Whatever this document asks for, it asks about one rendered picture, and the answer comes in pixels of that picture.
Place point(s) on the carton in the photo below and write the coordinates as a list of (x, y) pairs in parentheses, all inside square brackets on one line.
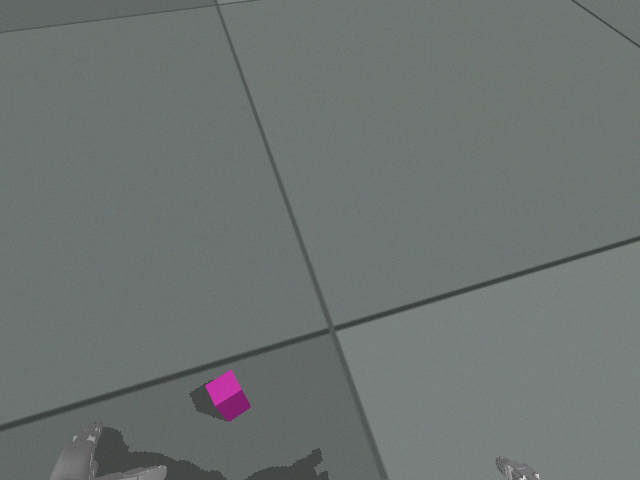
[(227, 396)]

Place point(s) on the right robot hand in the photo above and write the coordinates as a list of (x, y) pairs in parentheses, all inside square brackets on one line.
[(514, 470)]

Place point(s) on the left robot hand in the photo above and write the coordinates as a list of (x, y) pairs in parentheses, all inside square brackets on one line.
[(77, 460)]

